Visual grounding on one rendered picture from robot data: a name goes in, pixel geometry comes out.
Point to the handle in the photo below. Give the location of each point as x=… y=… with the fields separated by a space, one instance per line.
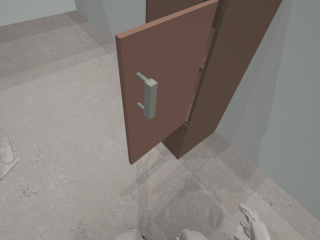
x=150 y=96

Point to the left robot hand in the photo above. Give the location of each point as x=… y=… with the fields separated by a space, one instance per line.
x=7 y=159

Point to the right robot hand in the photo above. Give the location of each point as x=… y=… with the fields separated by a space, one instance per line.
x=257 y=229

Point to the cupboard door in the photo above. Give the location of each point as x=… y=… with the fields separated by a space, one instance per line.
x=170 y=51

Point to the robot right thigh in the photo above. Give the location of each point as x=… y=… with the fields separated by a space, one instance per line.
x=190 y=235

